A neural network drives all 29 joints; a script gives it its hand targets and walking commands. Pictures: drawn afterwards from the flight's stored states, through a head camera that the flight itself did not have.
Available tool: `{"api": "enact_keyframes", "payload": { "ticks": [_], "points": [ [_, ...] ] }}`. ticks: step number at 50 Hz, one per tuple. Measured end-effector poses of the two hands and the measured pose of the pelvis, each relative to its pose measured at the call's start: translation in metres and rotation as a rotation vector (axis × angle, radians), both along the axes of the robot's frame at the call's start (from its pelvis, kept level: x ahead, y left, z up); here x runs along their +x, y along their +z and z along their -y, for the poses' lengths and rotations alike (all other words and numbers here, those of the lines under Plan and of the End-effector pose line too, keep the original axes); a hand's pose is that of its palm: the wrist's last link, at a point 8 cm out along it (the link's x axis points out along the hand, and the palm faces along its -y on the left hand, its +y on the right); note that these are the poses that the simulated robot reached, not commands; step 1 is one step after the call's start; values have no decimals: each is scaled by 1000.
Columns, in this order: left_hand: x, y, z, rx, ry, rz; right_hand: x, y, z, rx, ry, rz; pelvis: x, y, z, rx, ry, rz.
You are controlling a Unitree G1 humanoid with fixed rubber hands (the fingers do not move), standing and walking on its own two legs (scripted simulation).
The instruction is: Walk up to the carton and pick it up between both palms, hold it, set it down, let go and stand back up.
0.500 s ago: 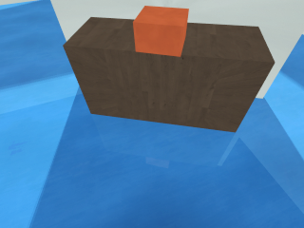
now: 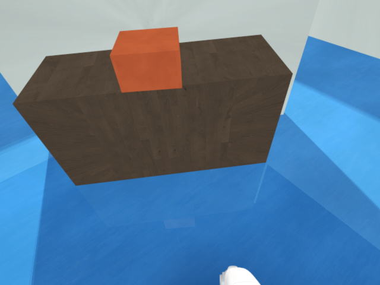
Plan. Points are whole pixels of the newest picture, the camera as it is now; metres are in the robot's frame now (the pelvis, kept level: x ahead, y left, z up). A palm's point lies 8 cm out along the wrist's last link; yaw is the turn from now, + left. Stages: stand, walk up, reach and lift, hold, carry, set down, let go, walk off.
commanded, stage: walk up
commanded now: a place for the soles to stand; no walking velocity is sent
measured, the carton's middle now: (150, 59) +1.03 +0.17 -0.01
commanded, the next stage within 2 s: none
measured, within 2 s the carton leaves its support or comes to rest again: neither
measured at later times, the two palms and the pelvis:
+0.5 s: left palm out of the picture +0.10 +0.31 -0.11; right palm (279, 243) +0.24 -0.20 -0.12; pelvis +0.14 +0.05 +0.01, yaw +3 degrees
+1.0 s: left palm (82, 185) +0.43 +0.34 -0.10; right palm (254, 238) +0.27 -0.15 -0.15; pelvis +0.31 +0.10 -0.01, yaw -2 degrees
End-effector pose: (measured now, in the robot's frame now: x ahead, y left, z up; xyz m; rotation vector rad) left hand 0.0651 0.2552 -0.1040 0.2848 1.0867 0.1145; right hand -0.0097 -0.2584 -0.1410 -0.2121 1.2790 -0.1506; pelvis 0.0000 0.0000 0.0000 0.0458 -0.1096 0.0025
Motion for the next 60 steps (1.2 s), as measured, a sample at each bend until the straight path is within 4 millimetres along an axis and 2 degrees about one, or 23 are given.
{"api": "enact_keyframes", "payload": {
  "ticks": [4,7,11,18,23,27,29,31,36,40,44,47,49,51,53,60],
  "points": [
    [39,5,10,24,-24,69,-5,-16,12,15,-24,-72,25,-9,9,-7,-34,-16],
    [42,-2,11,53,21,67,15,-27,17,34,1,-88,38,-18,13,-28,-39,-20],
    [29,-2,9,67,71,9,67,-23,14,43,52,-23,55,-13,8,-49,-30,-18],
    [19,7,-9,45,146,-49,161,6,-9,46,127,85,92,5,-12,-60,12,-32],
    [26,1,-36,20,181,-103,223,22,-41,41,172,149,126,9,-39,-63,41,-39],
    [43,-17,-70,-2,186,-156,273,26,-74,15,195,209,159,-1,-71,-71,59,-43],
    [56,-32,-88,-12,168,-189,290,20,-89,-7,177,236,172,-12,-87,-59,64,-42],
    [76,-40,-100,-23,149,-198,294,18,-101,-18,135,233,183,-17,-96,-51,63,-38],
    [154,-34,-116,-30,66,-119,278,22,-114,-34,57,147,210,-9,-106,-37,36,-34],
    [222,-20,-115,-31,-2,-45,263,25,-116,-29,2,78,236,0,-110,-27,9,-39],
    [290,-4,-103,-35,-63,39,254,19,-114,-12,-46,4,266,3,-109,-22,-14,-42],
    [336,3,-91,-24,-92,112,258,5,-108,9,-61,-46,292,-3,-103,-22,-29,-45],
    [358,2,-88,-7,-85,152,269,-7,-105,24,-45,-73,307,-12,-100,-36,-33,-46],
    [367,1,-88,8,-49,157,289,-15,-105,35,-23,-83,319,-15,-100,-50,-27,-46],
    [364,1,-93,24,-10,133,318,-16,-105,38,7,-62,331,-14,-103,-59,-19,-45],
    [330,7,-122,45,121,-3,451,7,-123,36,138,107,371,2,-122,-70,19,-47]
  ]
}}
